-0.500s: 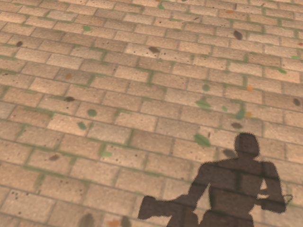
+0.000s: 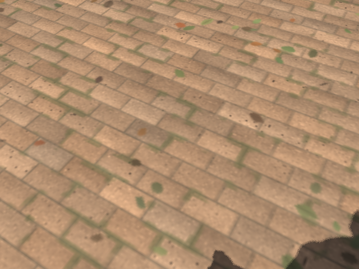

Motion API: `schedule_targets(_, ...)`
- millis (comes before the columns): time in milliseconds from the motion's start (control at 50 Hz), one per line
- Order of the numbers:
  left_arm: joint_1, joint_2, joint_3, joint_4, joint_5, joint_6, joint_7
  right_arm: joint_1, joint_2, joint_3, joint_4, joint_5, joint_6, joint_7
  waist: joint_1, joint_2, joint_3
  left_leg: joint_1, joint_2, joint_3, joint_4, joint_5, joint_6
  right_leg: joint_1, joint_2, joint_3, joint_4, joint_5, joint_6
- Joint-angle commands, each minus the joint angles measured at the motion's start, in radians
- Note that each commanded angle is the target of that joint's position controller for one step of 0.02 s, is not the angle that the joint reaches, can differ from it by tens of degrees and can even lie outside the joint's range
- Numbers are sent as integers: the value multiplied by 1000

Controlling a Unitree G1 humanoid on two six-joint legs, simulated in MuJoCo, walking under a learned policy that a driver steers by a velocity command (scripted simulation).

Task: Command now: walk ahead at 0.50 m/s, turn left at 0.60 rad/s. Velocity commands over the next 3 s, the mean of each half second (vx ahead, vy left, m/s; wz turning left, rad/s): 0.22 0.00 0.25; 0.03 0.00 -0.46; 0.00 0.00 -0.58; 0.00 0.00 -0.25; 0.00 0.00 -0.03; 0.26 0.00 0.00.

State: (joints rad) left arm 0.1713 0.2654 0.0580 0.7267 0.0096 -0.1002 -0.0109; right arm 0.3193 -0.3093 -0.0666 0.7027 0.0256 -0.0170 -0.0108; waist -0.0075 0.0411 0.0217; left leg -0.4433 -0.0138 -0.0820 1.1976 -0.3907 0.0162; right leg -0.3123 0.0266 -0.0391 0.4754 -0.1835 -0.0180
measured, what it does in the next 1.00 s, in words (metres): walks ahead: left foot, then right foot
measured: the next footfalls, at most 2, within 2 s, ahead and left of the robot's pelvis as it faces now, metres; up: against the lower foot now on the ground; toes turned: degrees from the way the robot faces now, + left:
left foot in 0.32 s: +0.28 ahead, +0.16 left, +0.00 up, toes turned +9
right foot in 0.74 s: +0.22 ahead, -0.08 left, +0.00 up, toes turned -7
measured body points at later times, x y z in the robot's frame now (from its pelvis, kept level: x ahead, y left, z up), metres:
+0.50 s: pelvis +0.17 +0.05 +0.00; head +0.21 +0.07 +0.45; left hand +0.24 +0.33 -0.14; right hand +0.39 -0.17 -0.09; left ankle +0.24 +0.15 -0.73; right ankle +0.15 -0.12 -0.68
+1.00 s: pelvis +0.19 +0.01 +0.01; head +0.23 -0.03 +0.46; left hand +0.36 +0.27 -0.08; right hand +0.31 -0.31 -0.11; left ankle +0.25 +0.17 -0.67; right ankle +0.18 -0.08 -0.73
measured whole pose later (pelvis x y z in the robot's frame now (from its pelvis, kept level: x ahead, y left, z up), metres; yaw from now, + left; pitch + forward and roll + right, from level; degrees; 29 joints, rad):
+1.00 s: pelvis +0.19 +0.01 +0.01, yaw -12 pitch +2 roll +3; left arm 0.22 0.30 0.06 0.74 -0.01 0.02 0.04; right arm 0.06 -0.31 -0.10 0.80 0.00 0.02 -0.05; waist 0.02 0.02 0.04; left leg -0.52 -0.02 -0.06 0.94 -0.33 -0.08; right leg -0.26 0.03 0.08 0.44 -0.21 -0.06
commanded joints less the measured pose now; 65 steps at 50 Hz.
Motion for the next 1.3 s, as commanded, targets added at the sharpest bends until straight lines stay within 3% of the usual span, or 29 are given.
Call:
schedule_targets(20,36,101,26,-26,-2,-9,7,-39,-72,-26,-103,5,-6,8,27,-158,-6,-241,117,-31,-16,65,-7,192,-280,282,-284,-5,-156)
schedule_targets(100,9,164,47,0,-2,-8,13,-91,-40,-15,-136,-14,4,9,9,-125,3,-231,116,12,-205,162,-46,181,-288,89,-271,485,-183)
schedule_targets(220,50,197,51,45,-33,29,25,-223,-22,-10,-174,-14,-2,49,55,-124,-37,-46,61,76,-547,377,-10,219,-259,-50,-200,534,-133)
schedule_targets(300,58,182,38,81,-53,33,10,-69,-91,-43,-121,-41,-16,36,-56,-78,-125,270,-1,101,-777,508,79,216,-216,-41,67,590,-74)
schedule_targets(320,90,128,13,69,-17,25,4,10,-168,-55,-111,-63,-16,19,-70,22,-230,504,162,-37,-715,989,130,78,-149,-67,265,295,-15)
schedule_targets(340,209,35,-28,73,12,27,-11,-22,-162,-29,-133,-96,-14,4,-1,218,-381,745,449,-336,-648,1391,320,-153,-49,11,570,-523,60)
schedule_targets(360,238,107,-14,114,-19,43,-13,-24,-104,-14,-135,-73,-7,10,-34,139,-491,699,465,-339,-654,1286,371,-129,-67,178,660,-587,78)
schedule_targets(380,164,164,3,97,-51,59,-14,-60,-92,-13,-111,-51,-3,22,-35,109,-391,604,400,-260,-726,1014,342,-191,-94,143,668,-550,86)
schedule_targets(400,95,159,5,87,-50,75,0,-127,-77,-7,-100,-41,-5,25,-20,61,-267,498,340,-204,-775,807,278,-225,-119,121,626,-501,90)
schedule_targets(440,106,145,9,103,-30,119,29,-231,-63,-1,-88,-48,-6,18,32,75,-150,257,280,-89,-855,627,218,-118,-125,99,552,-389,123)
schedule_targets(520,132,125,18,94,-21,148,53,-269,-99,-25,-66,-55,-4,-10,43,85,-129,159,292,-6,-917,454,234,-55,-104,39,519,-274,120)
schedule_targets(620,48,114,22,38,-19,158,38,-276,-96,-33,-24,-45,11,-33,20,87,-106,184,331,28,-939,301,230,-55,-122,18,411,-220,70)
schedule_targets(700,120,117,33,48,-16,158,10,-311,-114,-41,0,-10,29,-34,73,75,-111,190,317,95,-837,301,158,82,-81,-42,158,-100,5)
schedule_targets(720,148,136,42,58,-6,157,7,-287,-91,-39,18,1,34,-34,78,28,-90,157,273,143,-746,223,99,125,-64,-19,46,-33,-31)
schedule_targets(740,152,217,62,43,-2,153,18,-228,-48,-33,33,-14,40,-30,46,-194,-47,23,163,248,-504,60,-3,173,-207,227,-117,156,-103)
schedule_targets(760,125,316,75,2,4,145,28,-293,-36,-27,-19,-40,38,-34,41,-390,11,-231,-3,223,-289,-260,-85,188,-412,557,-176,355,-278)
schedule_targets(780,136,301,71,-5,40,120,20,-370,-60,-35,-37,-42,35,-38,88,-297,-38,-231,-10,67,-107,-288,-71,136,-419,582,-210,288,-344)
schedule_targets(800,84,276,65,-12,35,98,19,-349,-79,-44,-26,-25,37,-38,49,-240,-35,-238,13,24,-60,-188,-54,137,-363,487,-205,221,-291)
schedule_targets(840,-12,211,51,-33,-13,90,31,-299,-103,-60,19,-33,40,-49,7,-167,-39,-245,35,12,-79,-40,-54,159,-285,380,-173,198,-191)
schedule_targets(880,2,182,39,-41,-16,94,42,-285,-89,-60,27,-36,34,-47,1,-155,-83,-197,16,14,-62,29,-71,177,-253,342,-150,318,-186)
schedule_targets(980,58,209,53,-43,-23,109,59,-319,-49,-42,23,-21,17,-39,34,-168,-104,-179,0,-3,-308,76,-103,280,-228,362,-120,312,-192)
schedule_targets(1120,2,230,64,-78,-23,131,45,-293,-79,-42,36,-10,-5,-12,39,-211,-96,19,-33,-7,-543,35,-98,187,-208,483,-85,324,-205)
schedule_targets(1180,-51,221,60,-97,-39,142,48,-217,-90,-47,59,-9,-22,3,-9,-207,-112,154,-35,7,-783,171,-69,178,-163,518,-24,331,-158)
schedule_targets(1200,-54,205,55,-104,-40,145,52,-183,-110,-54,71,-14,-24,4,-19,-184,-119,255,8,-7,-871,294,-48,124,-126,501,11,233,-117)
schedule_targets(1220,-14,155,41,-108,-26,144,51,-162,-174,-67,68,-31,-20,-2,4,-29,-155,389,187,-158,-885,407,18,5,-45,407,169,-19,-63)
schedule_targets(1240,37,133,39,-128,-31,135,48,-190,-237,-76,67,-54,-8,-6,60,228,-114,434,365,-388,-885,644,186,-222,127,231,336,-447,-1)
schedule_targets(1260,50,226,64,-111,-16,127,46,-206,-181,-62,48,-61,-10,-6,35,172,-112,385,445,-423,-888,646,278,-261,51,215,573,-487,46)
schedule_targets(1280,52,268,83,-92,-27,129,42,-249,-127,-45,31,-55,-11,-11,46,105,-92,351,384,-319,-879,595,253,-255,25,211,663,-415,59)
schedule_targets(1300,59,251,85,-76,-28,140,44,-288,-105,-39,26,-42,-8,-14,59,83,-68,334,313,-223,-872,520,205,-261,12,194,695,-353,77)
